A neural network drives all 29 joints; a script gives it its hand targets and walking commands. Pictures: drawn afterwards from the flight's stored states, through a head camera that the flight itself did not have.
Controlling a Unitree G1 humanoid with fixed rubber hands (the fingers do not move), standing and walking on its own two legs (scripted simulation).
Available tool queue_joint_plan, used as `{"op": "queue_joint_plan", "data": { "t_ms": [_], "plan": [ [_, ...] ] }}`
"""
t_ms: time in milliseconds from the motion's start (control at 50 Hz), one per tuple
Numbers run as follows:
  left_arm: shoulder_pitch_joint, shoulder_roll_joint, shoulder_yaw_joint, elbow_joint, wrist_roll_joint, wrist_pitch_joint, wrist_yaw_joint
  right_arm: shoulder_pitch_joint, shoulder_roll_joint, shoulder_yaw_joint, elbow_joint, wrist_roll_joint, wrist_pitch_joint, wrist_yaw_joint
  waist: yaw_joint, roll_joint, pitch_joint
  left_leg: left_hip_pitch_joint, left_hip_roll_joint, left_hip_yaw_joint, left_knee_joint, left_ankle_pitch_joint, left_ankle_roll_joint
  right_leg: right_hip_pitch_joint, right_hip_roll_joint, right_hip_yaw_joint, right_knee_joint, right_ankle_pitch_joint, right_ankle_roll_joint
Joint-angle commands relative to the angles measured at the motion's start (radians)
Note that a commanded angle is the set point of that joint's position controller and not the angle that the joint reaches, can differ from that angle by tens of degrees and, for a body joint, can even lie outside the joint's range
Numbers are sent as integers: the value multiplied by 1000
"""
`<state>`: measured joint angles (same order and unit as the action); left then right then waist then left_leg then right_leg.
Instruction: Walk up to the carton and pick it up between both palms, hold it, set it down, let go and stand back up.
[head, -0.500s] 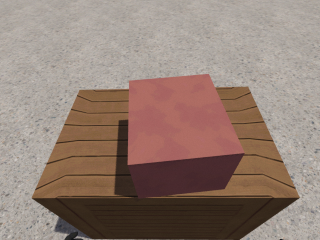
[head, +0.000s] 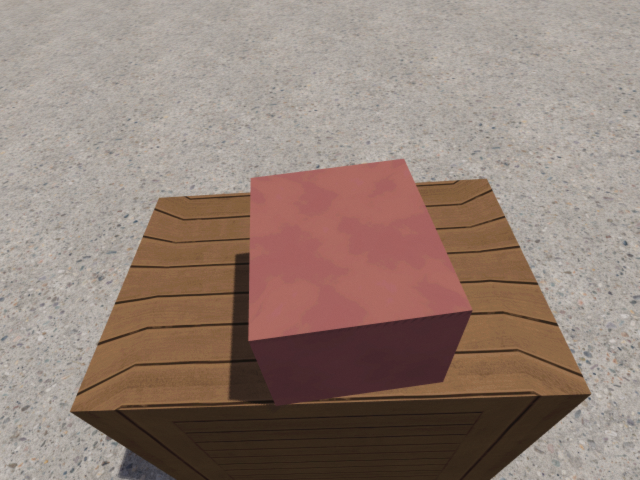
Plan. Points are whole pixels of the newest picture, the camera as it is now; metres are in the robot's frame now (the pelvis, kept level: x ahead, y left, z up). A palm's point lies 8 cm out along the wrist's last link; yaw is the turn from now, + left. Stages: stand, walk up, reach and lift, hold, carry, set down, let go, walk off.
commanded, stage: walk up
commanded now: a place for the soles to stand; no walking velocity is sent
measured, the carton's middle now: (343, 276) +0.44 +0.01 -0.03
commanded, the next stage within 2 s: reach and lift in 0.16 s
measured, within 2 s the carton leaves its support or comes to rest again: neither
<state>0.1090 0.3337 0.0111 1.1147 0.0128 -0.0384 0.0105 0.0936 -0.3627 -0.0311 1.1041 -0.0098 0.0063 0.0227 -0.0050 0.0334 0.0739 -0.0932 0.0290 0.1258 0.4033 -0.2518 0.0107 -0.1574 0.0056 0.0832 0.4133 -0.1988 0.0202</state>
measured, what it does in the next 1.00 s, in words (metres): stands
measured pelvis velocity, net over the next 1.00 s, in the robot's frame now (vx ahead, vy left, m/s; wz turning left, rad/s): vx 0.00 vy -0.03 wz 0.08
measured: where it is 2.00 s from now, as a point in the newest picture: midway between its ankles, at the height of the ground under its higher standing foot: outside the picture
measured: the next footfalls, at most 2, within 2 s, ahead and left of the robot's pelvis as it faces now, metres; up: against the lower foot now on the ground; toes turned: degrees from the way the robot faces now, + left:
none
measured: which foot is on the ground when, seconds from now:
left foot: down 0.00-1.00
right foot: down 0.00-1.00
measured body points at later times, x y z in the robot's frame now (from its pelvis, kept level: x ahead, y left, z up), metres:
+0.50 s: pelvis -0.01 -0.02 -0.02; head +0.02 +0.00 +0.43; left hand +0.18 +0.24 -0.11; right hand +0.18 -0.28 -0.11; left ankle -0.02 +0.11 -0.74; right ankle +0.02 -0.13 -0.74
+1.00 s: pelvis +0.00 -0.03 +0.00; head +0.00 -0.03 +0.45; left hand +0.15 +0.24 -0.06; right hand +0.18 -0.26 -0.08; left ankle -0.02 +0.11 -0.74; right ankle +0.02 -0.13 -0.74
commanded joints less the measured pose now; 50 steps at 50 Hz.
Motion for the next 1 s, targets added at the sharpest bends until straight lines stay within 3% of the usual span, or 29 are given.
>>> {"op": "queue_joint_plan", "data": {
  "t_ms": [0, 140, 160, 180, 220, 260, 300, 360, 440, 580, 680, 980],
  "plan": [
    [-47, 246, 39, -71, -3, -17, 11, -53, -205, -39, -67, 2, -17, -9, -1, -60, -77, 37, 118, -107, -102, 50, 27, -46, -108, 64, -66, 204, -62],
    [-46, 245, 39, -80, -4, -10, 12, -45, -213, -39, -68, 2, -16, -13, 0, -41, -82, 29, 126, -104, -98, 92, 31, -28, -102, 47, -41, 239, -62],
    [-397, 191, 81, -386, 27, 171, 14, -396, -63, -62, -220, -91, -163, 8, 20, -113, -73, -176, -18, -7, 48, -90, -74, -193, 19, -175, 73, -128, -30],
    [-358, 131, 65, -395, 5, 300, 19, -356, -108, -88, -178, -89, -154, 42, -23, -70, -18, -175, 36, -54, 93, -99, -63, -217, 7, -184, 121, -127, -66],
    [-277, 105, 63, -543, 24, 459, -3, -250, -140, -137, -209, -75, -124, 64, -57, -75, -71, -56, 46, -75, 169, -59, -43, -272, -17, -196, 145, -61, -79],
    [-229, 103, 60, -668, 35, 529, -16, -170, -143, -154, -235, -46, -98, 58, -56, -35, -173, 37, 43, -87, 211, 96, -54, -265, -24, -213, 163, 89, -89],
    [-132, 104, 86, -722, 68, 558, -14, -108, -182, -157, -231, -16, -88, 55, -53, 15, -237, 95, 43, -98, 215, 261, -61, -200, 1, -226, 169, 215, -91],
    [-74, 120, 150, -749, 114, 553, -6, -66, -202, -137, -263, 10, -95, 40, -20, -8, -242, 85, 13, -99, 201, 315, -59, -111, 13, -204, 147, 308, -63],
    [-76, 121, 175, -796, 118, 521, 6, -52, -174, -113, -327, 24, -99, 29, -1, -25, -178, 32, -20, -89, 144, 248, -51, -54, 7, -170, 98, 302, -36],
    [-85, 76, 124, -876, 45, 461, 17, 0, -95, -102, -424, 38, -95, 34, -8, -7, -125, 30, -32, -72, 61, 155, -47, -70, 0, -142, 18, 205, -37],
    [-59, 84, 110, -899, 0, 397, 19, 49, -61, -107, -501, 37, -113, 32, 2, -25, -107, 22, -40, -56, 12, 114, -39, -61, -5, -126, -28, 155, -36],
    [66, 43, 104, -897, -50, 228, 41, 112, -32, -106, -677, 59, -144, 34, 23, -79, -75, 52, -49, -44, -88, 137, -32, -22, -5, -104, -122, 108, -31]
  ]
}}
